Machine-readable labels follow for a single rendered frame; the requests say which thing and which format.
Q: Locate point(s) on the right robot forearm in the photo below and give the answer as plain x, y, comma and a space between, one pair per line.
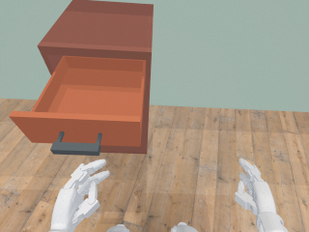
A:
270, 222

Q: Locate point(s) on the robot left hand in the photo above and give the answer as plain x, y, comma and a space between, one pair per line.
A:
71, 196

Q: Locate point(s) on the robot right hand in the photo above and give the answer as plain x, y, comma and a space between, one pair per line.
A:
259, 198

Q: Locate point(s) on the cabinet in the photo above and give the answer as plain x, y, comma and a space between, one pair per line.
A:
105, 29

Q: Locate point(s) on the handle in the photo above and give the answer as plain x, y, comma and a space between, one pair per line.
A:
75, 148

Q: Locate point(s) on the drawer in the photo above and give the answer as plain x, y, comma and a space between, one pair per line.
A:
86, 96

